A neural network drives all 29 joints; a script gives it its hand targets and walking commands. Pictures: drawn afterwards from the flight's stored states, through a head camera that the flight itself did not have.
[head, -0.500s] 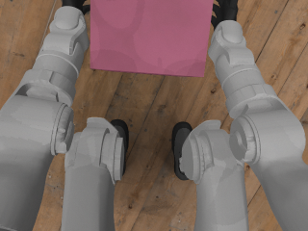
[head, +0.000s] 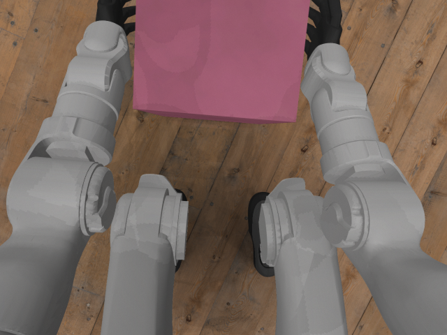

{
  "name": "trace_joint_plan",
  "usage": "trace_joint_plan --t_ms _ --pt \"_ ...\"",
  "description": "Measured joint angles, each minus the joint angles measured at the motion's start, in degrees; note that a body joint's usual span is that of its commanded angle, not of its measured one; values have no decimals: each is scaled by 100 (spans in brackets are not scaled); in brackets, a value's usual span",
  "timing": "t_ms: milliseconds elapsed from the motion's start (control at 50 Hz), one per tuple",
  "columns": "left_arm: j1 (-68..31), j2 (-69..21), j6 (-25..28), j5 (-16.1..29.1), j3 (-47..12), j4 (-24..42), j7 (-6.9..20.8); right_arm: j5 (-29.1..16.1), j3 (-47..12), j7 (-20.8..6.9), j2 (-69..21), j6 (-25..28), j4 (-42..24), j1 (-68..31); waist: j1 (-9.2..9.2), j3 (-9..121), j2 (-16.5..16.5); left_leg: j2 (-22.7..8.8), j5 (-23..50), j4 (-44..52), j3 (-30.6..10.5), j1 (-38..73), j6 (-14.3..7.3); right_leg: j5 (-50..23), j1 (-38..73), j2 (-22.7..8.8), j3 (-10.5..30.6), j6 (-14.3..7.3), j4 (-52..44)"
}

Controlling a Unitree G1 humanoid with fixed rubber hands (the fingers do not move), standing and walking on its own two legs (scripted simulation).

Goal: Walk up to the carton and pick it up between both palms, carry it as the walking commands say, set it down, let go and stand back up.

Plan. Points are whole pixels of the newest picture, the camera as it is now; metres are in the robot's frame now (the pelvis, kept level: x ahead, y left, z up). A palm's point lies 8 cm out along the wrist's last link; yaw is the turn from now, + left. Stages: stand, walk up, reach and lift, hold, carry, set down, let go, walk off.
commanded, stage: reach and lift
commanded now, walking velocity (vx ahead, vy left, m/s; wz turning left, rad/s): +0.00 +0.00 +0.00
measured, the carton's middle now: (217, 58) +0.52 +0.02 -0.20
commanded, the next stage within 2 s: none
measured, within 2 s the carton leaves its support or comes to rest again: neither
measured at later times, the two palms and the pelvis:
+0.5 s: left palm (92, 1) +0.53 +0.18 -0.07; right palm (344, 27) +0.53 -0.12 -0.07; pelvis +0.01 +0.00 +0.04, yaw +0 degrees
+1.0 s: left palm out of the picture +0.52 +0.17 +0.01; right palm (387, 15) +0.51 -0.13 +0.01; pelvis +0.01 +0.00 +0.09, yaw +1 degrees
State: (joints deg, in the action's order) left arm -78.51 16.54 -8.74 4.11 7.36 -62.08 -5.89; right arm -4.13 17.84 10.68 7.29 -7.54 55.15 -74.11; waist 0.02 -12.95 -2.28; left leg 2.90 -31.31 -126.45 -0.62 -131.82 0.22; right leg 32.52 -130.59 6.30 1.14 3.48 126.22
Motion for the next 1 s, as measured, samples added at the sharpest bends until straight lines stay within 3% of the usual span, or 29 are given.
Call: trace_joint_plan --t_ms 320,500,720,1000 --pt "365 -362 -518 -682 631 811 187 625 668 -167 -422 -519 -1060 543 9 717 81 229 81 492 -111 21 80 17 95 -17 27 26 -478" --pt "630 -583 -662 -966 884 1110 225 845 845 -297 -529 -623 -1221 727 -6 1138 84 266 51 802 -160 94 75 36 180 35 59 53 -820" --pt "991 -744 -796 -972 925 1514 222 859 818 -315 -653 -725 -1572 1070 -22 1464 92 317 76 1151 -202 287 91 9 372 79 111 74 -1174" --pt "1253 -963 -931 -1274 1238 1502 318 1131 993 -413 -792 -886 -1542 1299 -40 1811 120 366 194 1782 -273 875 125 -119 940 104 170 48 -1791"
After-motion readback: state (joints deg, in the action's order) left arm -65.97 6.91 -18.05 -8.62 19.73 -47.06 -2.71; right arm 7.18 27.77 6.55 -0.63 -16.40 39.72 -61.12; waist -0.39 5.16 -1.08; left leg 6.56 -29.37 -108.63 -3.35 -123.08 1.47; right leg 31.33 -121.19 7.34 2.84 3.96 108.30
